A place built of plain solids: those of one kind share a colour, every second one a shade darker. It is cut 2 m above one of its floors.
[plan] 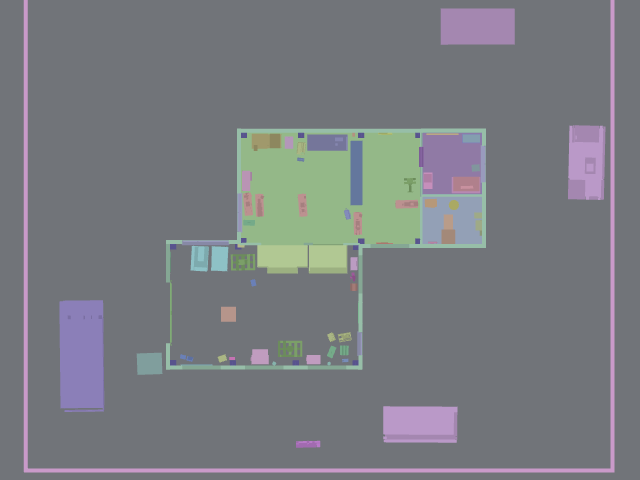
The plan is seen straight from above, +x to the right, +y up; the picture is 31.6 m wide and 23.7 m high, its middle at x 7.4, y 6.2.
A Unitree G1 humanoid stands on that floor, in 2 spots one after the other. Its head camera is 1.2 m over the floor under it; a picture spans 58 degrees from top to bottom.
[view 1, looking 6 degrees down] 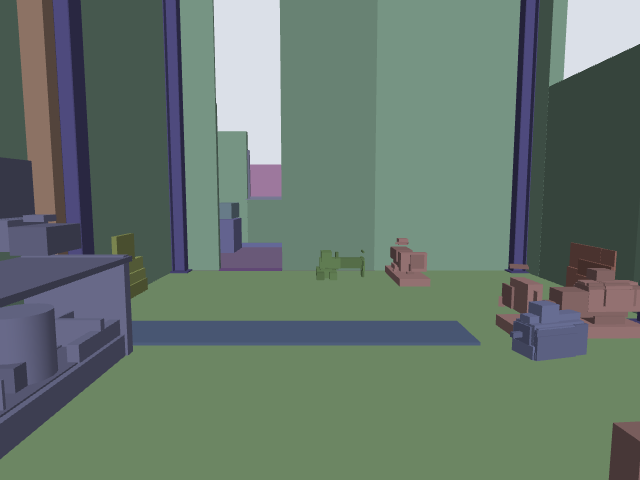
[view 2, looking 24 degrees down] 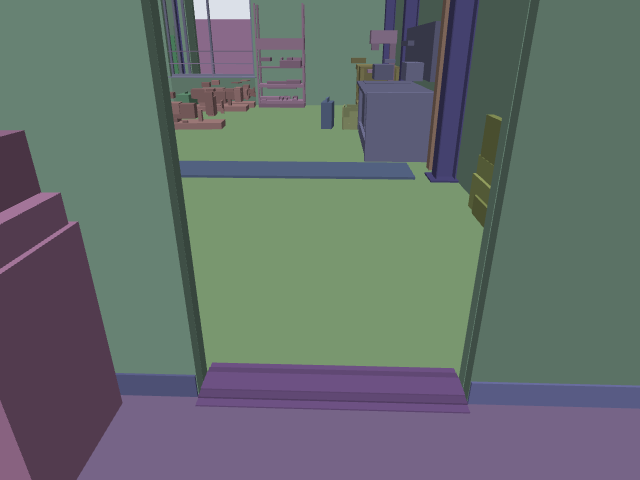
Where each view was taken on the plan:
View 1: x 5.55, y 9.20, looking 0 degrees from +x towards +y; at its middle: wall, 6.83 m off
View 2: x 13.70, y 10.30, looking -178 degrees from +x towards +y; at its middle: raised_floor_hall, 2.95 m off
